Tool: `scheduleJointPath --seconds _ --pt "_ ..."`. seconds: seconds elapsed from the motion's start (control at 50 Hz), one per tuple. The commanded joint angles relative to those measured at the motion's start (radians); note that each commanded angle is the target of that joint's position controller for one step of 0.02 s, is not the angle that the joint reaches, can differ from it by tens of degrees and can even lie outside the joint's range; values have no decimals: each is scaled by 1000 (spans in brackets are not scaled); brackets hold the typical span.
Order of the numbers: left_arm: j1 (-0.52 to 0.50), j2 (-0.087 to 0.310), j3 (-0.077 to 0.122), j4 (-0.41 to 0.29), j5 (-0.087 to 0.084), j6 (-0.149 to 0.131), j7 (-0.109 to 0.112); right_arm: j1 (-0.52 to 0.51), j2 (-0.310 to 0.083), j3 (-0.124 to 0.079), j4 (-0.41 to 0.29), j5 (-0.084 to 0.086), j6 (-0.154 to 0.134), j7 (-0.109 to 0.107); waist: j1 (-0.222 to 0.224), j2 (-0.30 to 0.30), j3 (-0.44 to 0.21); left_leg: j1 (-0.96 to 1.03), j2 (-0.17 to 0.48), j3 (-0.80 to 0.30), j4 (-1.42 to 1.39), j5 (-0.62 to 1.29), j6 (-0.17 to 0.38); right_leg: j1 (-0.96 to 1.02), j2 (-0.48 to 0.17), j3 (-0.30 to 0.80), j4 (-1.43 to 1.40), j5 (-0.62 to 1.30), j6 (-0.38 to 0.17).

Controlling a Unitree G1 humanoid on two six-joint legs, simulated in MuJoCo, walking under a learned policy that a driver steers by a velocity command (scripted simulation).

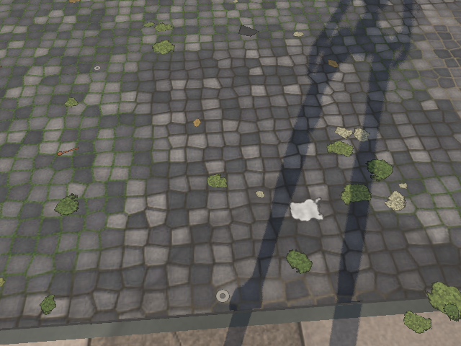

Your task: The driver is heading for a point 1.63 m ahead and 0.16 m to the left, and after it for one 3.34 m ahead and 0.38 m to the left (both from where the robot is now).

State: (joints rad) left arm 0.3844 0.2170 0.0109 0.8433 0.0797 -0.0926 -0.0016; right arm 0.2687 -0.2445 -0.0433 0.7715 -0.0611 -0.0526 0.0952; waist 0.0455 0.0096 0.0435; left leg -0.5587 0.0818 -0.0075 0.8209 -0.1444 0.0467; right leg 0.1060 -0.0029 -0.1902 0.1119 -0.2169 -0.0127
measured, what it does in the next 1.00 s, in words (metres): walks ahead: left foot, then right foot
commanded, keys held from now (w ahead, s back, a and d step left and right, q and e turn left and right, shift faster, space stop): w+q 0.40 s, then w+e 0.60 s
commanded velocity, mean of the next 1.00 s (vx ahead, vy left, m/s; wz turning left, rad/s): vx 0.47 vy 0.00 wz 0.10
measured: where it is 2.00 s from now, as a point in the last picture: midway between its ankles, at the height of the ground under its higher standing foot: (223, 192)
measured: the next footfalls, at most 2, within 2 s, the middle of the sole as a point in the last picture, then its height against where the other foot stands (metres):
left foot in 0.20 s outside the picture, level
right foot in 0.64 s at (232, 341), level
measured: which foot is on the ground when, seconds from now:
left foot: up 0.00-0.18, down 0.20-0.64, up 0.66-1.00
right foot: down 0.00-0.20, up 0.22-0.62, down 0.64-1.00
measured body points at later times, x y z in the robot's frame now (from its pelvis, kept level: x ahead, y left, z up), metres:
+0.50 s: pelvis +0.26 +0.10 -0.01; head +0.28 +0.11 +0.44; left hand +0.39 +0.36 -0.11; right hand +0.31 -0.13 -0.14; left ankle +0.20 +0.17 -0.75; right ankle +0.45 -0.02 -0.70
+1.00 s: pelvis +0.56 +0.16 -0.07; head +0.58 +0.16 +0.38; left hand +0.50 +0.37 -0.21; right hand +0.80 +0.00 -0.16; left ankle +0.72 +0.33 -0.78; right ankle +0.46 +0.04 -0.75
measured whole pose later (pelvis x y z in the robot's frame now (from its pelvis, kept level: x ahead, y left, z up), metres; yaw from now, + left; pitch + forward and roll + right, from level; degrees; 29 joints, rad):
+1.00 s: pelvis +0.56 +0.16 -0.07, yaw +3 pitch +2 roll -2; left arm 0.50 0.19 -0.04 0.88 0.06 -0.14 -0.05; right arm 0.10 -0.22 0.09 0.67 -0.10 -0.04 0.07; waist 0.15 0.04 -0.03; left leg -0.58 0.08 -0.09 0.55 0.24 -0.05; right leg -0.28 0.16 0.12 0.93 -0.68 -0.09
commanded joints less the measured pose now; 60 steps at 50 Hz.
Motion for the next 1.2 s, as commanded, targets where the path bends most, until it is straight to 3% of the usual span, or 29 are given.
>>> scheduleJointPath --seconds 0.02,0.14,0.2,0.22,0.24,0.28,0.32,0.38,0.52,0.54,0.6,0.64,0.66,0.68,0.7,0.72,0.78,0.82,0.86,0.9,0.92,0.96,1.02,1.04,1.06,1.1,1.14,1.16,1.2 --pt "47 161 39 -22 0 -18 -11 -110 -37 10 -81 -7 -7 5 20 -87 92 -106 20 -9 -107 42 5 -26 -321 70 -66 210 -224" --pt "57 184 48 3 3 -5 -1 -174 -61 9 -93 5 -17 -13 -3 -108 98 -50 -51 41 -209 -18 56 63 -349 -1 25 339 -190" --pt "65 213 45 23 33 -7 -10 20 -159 -38 -47 45 -51 -34 -132 -81 -46 415 -194 101 -235 79 126 -123 -248 -132 416 735 -116" --pt "157 97 5 -4 60 -19 -25 228 -193 -55 -6 41 -47 -68 -144 81 -280 891 -79 -158 -151 66 258 -475 -162 -130 748 520 -34" --pt "151 49 -25 8 81 -27 -62 409 -219 -59 53 9 -36 -85 -230 98 -405 1118 103 -556 -336 0 374 -670 -33 0 959 -263 8" --pt "-183 129 8 -73 -9 -43 -69 384 -220 -64 102 0 -74 -67 -274 68 -32 842 135 -588 -523 -185 265 -985 -43 268 1223 -240 -33" --pt "-167 138 10 -93 22 -42 -28 224 -89 -12 92 33 -91 -51 -154 87 -6 539 103 -492 -540 -195 264 -849 -98 299 1175 -190 -63" --pt "-118 82 -9 -101 13 -2 0 2 -40 26 27 23 -98 -42 -16 31 16 217 83 -436 -658 -182 262 -673 -115 297 1032 -151 -45" --pt "-329 98 -27 -147 -6 25 -52 191 -163 -16 76 -16 -81 11 -131 37 21 196 36 -233 -574 93 229 -544 -37 151 569 231 21" --pt "-236 107 -22 -123 15 8 -56 162 -159 -10 57 -61 -81 5 -81 59 -6 190 59 -237 -508 189 214 -482 -39 165 746 344 6" --pt "-123 205 24 -96 11 -28 -42 23 -173 0 -10 -32 -85 -41 2 31 -14 297 64 -179 -346 523 146 -421 3 117 723 121 -40" --pt "305 236 55 40 -4 -55 -35 -69 -216 -10 -53 -31 -82 -30 171 -93 -103 132 -92 -81 207 575 90 -10 83 102 585 130 -102" --pt "327 246 44 23 -23 -57 -34 144 -12 45 -7 -64 -86 -4 61 -249 -274 -116 -229 -40 655 -313 -5 269 -135 480 550 489 -374" --pt "309 261 29 2 -12 -60 -61 225 13 60 -17 -44 -90 1 29 -160 -294 -294 -245 -177 768 -489 -33 288 -310 895 387 588 -531" --pt "174 259 47 -12 -9 -74 -64 74 -93 36 -81 -16 -76 -17 40 -102 -44 -508 -169 -239 821 -390 -60 115 -362 1027 319 179 -492" --pt "62 166 21 -25 -15 -70 -59 -16 -150 29 -86 -27 -60 -45 28 29 -30 -503 -107 -238 769 -276 -59 -35 -324 976 315 -50 -436" --pt "-166 58 -30 -59 7 -48 -50 -3 -88 65 -84 -68 -20 -75 -86 17 -20 -256 -13 -200 487 -171 -91 -464 -170 744 259 -18 -380" --pt "-129 108 -15 -32 -20 -59 -40 -47 -42 86 -122 -48 -8 -69 -72 -1 -48 -84 7 -69 296 -221 -128 -612 -77 555 266 23 -325" --pt "-91 165 -3 -35 8 -65 -38 -16 -22 104 -123 -60 -16 -38 -68 2 -56 127 -5 10 296 10 -108 -785 8 430 373 62 -278" --pt "160 77 -26 16 -14 -76 10 -175 -44 102 -145 -84 -18 -34 96 -26 -38 -274 15 -96 1 373 -110 -337 -2 521 545 -119 -266" --pt "180 72 -22 20 -42 -69 13 -236 -52 105 -146 -63 -12 -33 134 19 -18 -213 -1 -71 -297 465 -108 -361 27 490 607 -232 -239" --pt "211 177 -3 40 -18 -41 -43 -296 -28 114 -188 -21 1 -25 119 -59 10 161 -63 22 -301 456 -101 -666 27 533 560 -315 -258" --pt "174 187 0 19 -32 -31 -71 -242 -75 95 -177 -32 0 -39 51 -32 72 260 -45 -26 -471 471 -73 -604 16 649 698 -397 -240" --pt "129 145 33 36 -162 19 15 -220 -116 31 -156 135 -39 -77 41 -62 32 264 -27 -148 -605 519 -29 -467 32 639 787 -173 -178" --pt "141 139 19 48 -151 45 43 -114 -126 27 -121 143 -59 -87 -14 -24 -22 362 21 -123 -622 608 -17 -426 52 556 982 -153 -135" --pt "259 22 1 63 -122 45 33 258 -139 -1 -24 83 -57 -91 -125 127 -312 1065 183 -163 -112 922 19 -907 125 451 1513 -650 -57" --pt "247 45 -8 -50 -173 12 28 363 -267 -61 57 113 -23 -70 -138 350 -423 1154 441 -611 -312 41 249 -1284 20 350 1914 -491 -1" --pt "64 73 5 -90 -183 15 44 309 -202 -52 71 103 -13 -91 -153 188 -247 978 425 -632 -494 -333 265 -1382 -13 263 1949 -330 12" --pt "-116 99 20 -161 -139 42 63 116 -82 -3 59 73 -29 -109 -90 -5 -26 558 390 -543 -587 -271 249 -1278 -67 268 1910 -213 26"
Keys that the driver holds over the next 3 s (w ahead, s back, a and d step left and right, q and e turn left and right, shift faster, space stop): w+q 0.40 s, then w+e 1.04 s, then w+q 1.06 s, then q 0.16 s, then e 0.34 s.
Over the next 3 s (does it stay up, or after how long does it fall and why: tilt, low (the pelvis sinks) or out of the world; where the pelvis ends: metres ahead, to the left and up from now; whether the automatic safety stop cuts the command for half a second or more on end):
stays up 1.55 0.10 -0.15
